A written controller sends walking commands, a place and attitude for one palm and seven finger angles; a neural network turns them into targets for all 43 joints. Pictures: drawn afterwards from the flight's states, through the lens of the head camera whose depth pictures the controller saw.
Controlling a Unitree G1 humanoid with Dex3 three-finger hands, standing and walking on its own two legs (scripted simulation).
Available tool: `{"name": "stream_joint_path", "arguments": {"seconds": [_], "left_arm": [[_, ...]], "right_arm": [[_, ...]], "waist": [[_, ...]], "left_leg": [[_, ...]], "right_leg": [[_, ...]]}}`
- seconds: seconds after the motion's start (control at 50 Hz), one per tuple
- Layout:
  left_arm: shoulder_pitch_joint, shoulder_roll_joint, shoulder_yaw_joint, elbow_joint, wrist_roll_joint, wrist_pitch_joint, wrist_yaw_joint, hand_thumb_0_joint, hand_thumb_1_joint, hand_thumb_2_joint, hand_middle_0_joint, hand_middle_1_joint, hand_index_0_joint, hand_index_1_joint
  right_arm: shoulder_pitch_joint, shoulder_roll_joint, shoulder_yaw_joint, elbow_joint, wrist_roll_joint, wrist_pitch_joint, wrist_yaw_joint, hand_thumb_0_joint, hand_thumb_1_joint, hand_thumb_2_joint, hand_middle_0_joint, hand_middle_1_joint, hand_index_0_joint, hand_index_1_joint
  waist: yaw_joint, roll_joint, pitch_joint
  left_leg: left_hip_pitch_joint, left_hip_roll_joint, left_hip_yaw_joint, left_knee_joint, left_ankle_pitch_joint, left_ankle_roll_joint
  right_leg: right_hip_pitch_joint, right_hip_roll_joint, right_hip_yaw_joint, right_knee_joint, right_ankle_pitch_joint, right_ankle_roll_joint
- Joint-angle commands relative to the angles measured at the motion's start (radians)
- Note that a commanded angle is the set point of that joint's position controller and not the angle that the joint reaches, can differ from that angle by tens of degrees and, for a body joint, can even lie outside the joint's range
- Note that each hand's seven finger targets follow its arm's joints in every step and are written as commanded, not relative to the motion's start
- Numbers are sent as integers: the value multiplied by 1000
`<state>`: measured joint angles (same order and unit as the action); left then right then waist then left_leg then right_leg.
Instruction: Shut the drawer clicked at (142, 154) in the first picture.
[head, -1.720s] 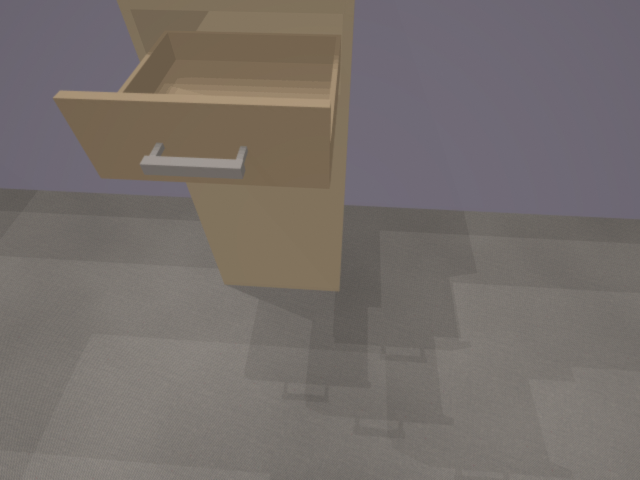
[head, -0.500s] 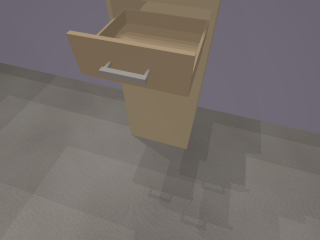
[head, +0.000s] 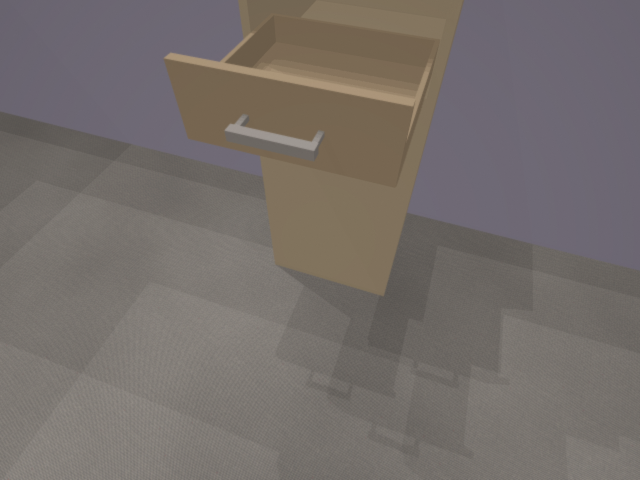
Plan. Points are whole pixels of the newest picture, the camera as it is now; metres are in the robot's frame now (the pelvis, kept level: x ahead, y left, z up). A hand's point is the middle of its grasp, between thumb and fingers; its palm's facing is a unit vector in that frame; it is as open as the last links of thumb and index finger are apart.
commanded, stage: stand and wait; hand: left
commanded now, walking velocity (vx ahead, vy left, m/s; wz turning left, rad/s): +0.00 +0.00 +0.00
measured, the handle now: (276, 135) +0.57 +0.10 +0.11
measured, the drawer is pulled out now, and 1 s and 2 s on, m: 0.30 0.30 0.30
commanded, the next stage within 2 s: look at it before walking up in 0.06 s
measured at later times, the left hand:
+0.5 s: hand out of the picture +0.02 +0.18 -0.17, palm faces +0.02 -0.98 -0.21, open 7.3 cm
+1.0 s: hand out of the picture +0.03 +0.19 -0.18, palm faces -0.02 -0.98 -0.22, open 7.4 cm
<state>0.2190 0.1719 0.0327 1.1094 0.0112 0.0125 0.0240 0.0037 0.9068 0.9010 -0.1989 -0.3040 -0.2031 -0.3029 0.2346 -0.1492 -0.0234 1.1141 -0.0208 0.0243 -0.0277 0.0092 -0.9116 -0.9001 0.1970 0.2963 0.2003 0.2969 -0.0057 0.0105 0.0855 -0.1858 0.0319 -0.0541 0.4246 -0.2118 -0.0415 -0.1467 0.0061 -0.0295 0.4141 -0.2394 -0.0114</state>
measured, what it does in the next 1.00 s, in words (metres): stands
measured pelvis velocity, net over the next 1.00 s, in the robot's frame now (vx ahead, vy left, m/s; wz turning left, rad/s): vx -0.01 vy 0.00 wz -0.08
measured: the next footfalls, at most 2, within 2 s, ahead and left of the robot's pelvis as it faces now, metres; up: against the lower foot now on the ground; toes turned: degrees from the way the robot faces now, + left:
left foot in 1.40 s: +0.04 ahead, +0.12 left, +0.00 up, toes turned -9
right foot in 1.66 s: -0.02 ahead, -0.15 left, +0.00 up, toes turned -13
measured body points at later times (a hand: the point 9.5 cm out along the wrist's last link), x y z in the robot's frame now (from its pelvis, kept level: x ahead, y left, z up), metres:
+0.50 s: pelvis +0.00 +0.00 +0.00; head +0.03 +0.00 +0.45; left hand +0.02 +0.23 -0.16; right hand +0.00 -0.22 -0.16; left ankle +0.01 +0.15 -0.74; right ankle -0.01 -0.11 -0.74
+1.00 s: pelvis -0.01 +0.00 -0.01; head +0.03 +0.00 +0.44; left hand +0.03 +0.24 -0.16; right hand -0.01 -0.24 -0.16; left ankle +0.01 +0.15 -0.74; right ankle -0.01 -0.11 -0.74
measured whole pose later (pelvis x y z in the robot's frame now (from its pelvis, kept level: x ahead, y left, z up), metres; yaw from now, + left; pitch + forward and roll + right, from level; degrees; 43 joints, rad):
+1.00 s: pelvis -0.01 +0.00 -0.01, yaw -4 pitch -1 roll +0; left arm 0.22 0.18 0.07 1.07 0.02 0.04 0.01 0.00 0.91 0.90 -0.20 -0.30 -0.20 -0.30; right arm 0.22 -0.17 -0.05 1.08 -0.02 0.03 -0.04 0.01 -0.91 -0.90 0.20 0.30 0.20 0.30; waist 0.00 0.00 0.10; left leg -0.23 0.06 0.01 0.51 -0.26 -0.05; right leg -0.23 0.04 0.04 0.51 -0.26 -0.02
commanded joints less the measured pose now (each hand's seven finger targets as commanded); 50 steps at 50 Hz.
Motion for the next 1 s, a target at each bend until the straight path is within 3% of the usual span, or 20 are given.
{"name": "stream_joint_path", "arguments": {"seconds": [0.0,0.2,0.44,0.7,0.9,0.98], "left_arm": [[39,122,16,-27,-3,-15,5,0,900,900,-200,-300,-200,-300],[55,113,14,-15,-3,-15,5,0,900,900,-200,-300,-200,-300],[58,116,16,-15,-3,-18,6,0,900,900,-200,-300,-200,-300],[55,117,16,-19,-3,-19,6,0,900,900,-200,-300,-200,-300],[21,155,61,-80,6,9,-8,0,900,900,-200,-300,-200,-300],[7,148,67,-110,9,17,-15,0,900,900,-200,-300,-200,-300]], "right_arm": [[66,-116,-16,-23,5,-18,-12,0,-900,-900,200,300,200,300],[74,-111,-12,-18,6,-20,-14,0,-900,-900,200,300,200,300],[81,-108,-13,-15,7,-24,-16,0,-900,-900,200,300,200,300],[81,-110,-13,-14,5,-21,-14,0,-900,-900,200,300,200,300],[59,-145,-47,-61,3,-5,-26,0,-900,-900,200,300,200,300],[42,-178,-57,-87,1,-7,-30,0,-900,-900,200,300,200,300]], "waist": [[-2,-3,-23],[-2,9,-7],[0,-2,-38],[-2,-5,-17],[-6,-17,-35],[-6,58,-39]], "left_leg": [[5,63,-24,-75,91,38],[-3,62,-22,-82,91,39],[14,65,-17,-72,146,40],[7,61,-13,-71,121,36],[-16,97,30,23,46,44],[-25,152,-17,-21,-3,72]], "right_leg": [[-28,-94,73,-98,37,-18],[-30,-92,75,-98,46,-18],[-10,-98,69,-82,116,-19],[-27,-98,76,-99,79,-21],[-102,-88,153,-2,148,-43],[-144,-41,138,75,106,-32]]}}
